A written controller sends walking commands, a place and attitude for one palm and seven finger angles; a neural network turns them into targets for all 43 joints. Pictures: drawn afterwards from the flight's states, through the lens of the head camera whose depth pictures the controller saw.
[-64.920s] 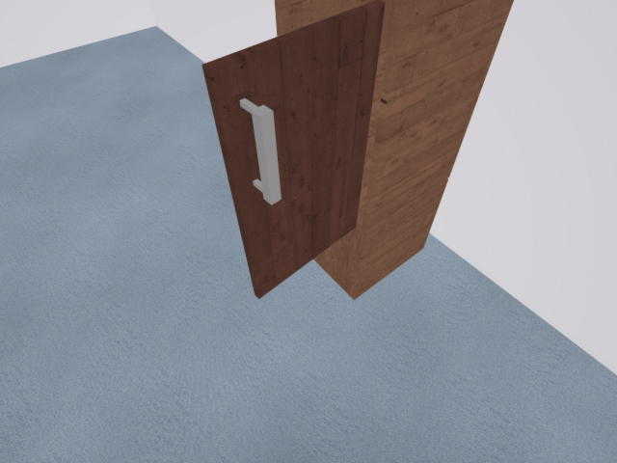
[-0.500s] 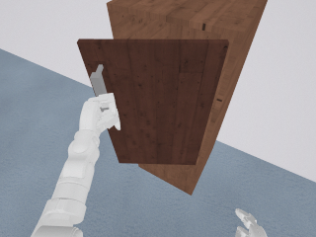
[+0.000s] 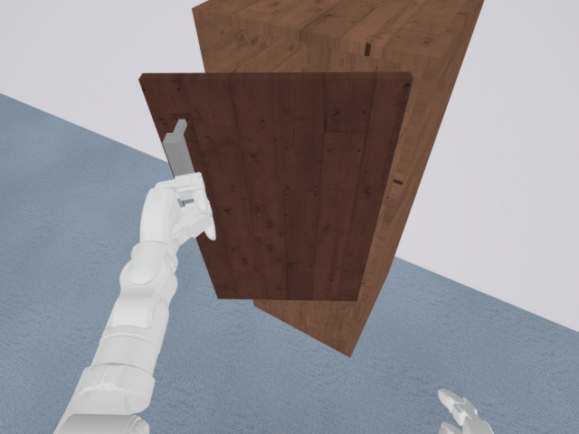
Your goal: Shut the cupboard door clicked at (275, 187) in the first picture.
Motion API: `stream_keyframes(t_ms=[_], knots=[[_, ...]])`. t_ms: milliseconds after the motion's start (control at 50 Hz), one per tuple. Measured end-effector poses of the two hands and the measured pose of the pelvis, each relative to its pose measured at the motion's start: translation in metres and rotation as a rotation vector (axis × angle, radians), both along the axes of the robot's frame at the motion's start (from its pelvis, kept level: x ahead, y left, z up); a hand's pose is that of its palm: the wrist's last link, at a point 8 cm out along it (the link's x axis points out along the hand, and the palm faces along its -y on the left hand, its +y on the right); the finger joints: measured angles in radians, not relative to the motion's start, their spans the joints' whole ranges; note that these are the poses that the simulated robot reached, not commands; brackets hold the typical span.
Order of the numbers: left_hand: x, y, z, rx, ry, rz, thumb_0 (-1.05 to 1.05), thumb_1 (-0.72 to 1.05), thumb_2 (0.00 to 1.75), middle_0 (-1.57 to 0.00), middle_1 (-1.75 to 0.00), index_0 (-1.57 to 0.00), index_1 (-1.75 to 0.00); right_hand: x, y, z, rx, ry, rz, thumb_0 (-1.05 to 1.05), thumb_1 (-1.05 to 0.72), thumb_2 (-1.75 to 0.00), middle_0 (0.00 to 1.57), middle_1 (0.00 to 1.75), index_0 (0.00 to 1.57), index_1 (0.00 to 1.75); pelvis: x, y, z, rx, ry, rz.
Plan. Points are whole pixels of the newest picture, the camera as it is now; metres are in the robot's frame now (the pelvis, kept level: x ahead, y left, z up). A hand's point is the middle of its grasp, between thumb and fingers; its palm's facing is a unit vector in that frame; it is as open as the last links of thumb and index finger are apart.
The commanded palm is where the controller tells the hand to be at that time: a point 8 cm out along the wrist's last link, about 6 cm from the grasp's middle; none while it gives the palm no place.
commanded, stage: push the door shut along its arc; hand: left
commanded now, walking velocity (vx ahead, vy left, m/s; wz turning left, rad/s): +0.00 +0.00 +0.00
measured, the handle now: (191, 176) +0.46 +0.18 +0.11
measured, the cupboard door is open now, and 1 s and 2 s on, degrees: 28 13 0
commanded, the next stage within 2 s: pull the fist back off the door in 1.88 s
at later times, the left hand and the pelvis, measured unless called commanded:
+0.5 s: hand (218, 184) +0.44 +0.13 +0.12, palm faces -0.11 -0.99 -0.04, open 3.1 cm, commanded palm +0.43 +0.16 +0.12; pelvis -0.01 +0.00 -0.01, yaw +1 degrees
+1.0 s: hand (239, 165) +0.48 +0.10 +0.12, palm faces -0.25 -0.97 -0.02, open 3.1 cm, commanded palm +0.49 +0.14 +0.12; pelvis -0.02 +0.01 -0.02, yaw +0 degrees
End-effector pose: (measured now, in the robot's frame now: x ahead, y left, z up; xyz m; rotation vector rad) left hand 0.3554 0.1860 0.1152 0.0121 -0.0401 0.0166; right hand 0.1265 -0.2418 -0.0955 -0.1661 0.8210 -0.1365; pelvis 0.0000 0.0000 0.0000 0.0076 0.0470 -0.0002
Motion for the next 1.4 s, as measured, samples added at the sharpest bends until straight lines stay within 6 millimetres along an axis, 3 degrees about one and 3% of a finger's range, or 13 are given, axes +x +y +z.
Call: stream_keyframes(t_ms=[140,260,460,620,740,980,1140,1400], knots=[[0.010,-0.006,0.003,0.018,0.008,-0.038,0.02,0.90,0.90,-1.30,-1.50,-1.30,-1.50,0.002,0.003,0.000,-0.003,-0.007,0.010,0.01,-0.91,-0.90,0.20,0.30,0.20,0.30,-0.004,0.000,-0.001,-0.001,-0.002,0.009],[0.029,-0.005,0.005,0.018,0.024,-0.059,0.02,0.90,0.90,-1.32,-1.50,-1.30,-1.50,-0.011,0.002,-0.006,-0.011,0.035,0.004,0.01,-0.91,-0.90,0.20,0.30,0.20,0.30,-0.009,0.001,-0.003,-0.002,0.013,0.016],[0.061,-0.001,0.005,0.031,0.042,-0.105,0.02,0.90,0.90,-1.32,-1.50,-1.30,-1.50,-0.062,-0.009,-0.023,-0.036,0.177,-0.039,0.00,-0.91,-0.90,0.20,0.30,0.20,0.30,-0.014,0.004,-0.009,-0.006,0.063,0.023],[0.080,-0.012,0.003,0.021,0.047,-0.161,0.02,0.90,0.90,-1.30,-1.50,-1.30,-1.50,-0.107,-0.016,-0.029,-0.058,0.283,-0.092,0.00,-0.91,-0.90,0.20,0.30,0.20,0.30,-0.016,0.007,-0.012,-0.006,0.096,0.015],[0.094,-0.022,0.005,0.005,0.044,-0.199,0.02,0.90,0.90,-1.30,-1.50,-1.30,-1.50,-0.129,-0.018,-0.028,-0.065,0.316,-0.133,0.00,-0.91,-0.90,0.20,0.30,0.20,0.30,-0.016,0.007,-0.013,-0.007,0.114,0.003],[0.115,-0.026,0.007,0.015,0.060,-0.265,0.02,0.90,0.90,-1.30,-1.50,-1.30,-1.50,-0.146,-0.017,-0.028,-0.076,0.352,-0.156,0.00,-0.91,-0.90,0.20,0.30,0.20,0.30,-0.019,0.008,-0.018,-0.015,0.154,0.002],[0.140,-0.048,0.012,-0.005,0.070,-0.323,0.02,0.90,0.90,-1.30,-1.50,-1.30,-1.50,-0.154,-0.018,-0.029,-0.095,0.382,-0.164,0.00,-0.91,-0.90,0.20,0.30,0.21,0.30,-0.020,0.010,-0.022,-0.019,0.196,0.005],[0.170,-0.054,0.011,0.008,0.082,-0.361,-0.02,0.84,0.92,-1.30,-1.50,-1.30,-1.50,-0.186,-0.015,-0.032,-0.102,0.522,-0.190,0.00,-0.91,-0.90,0.20,0.30,0.21,0.30,-0.016,0.011,-0.029,-0.027,0.259,0.007]])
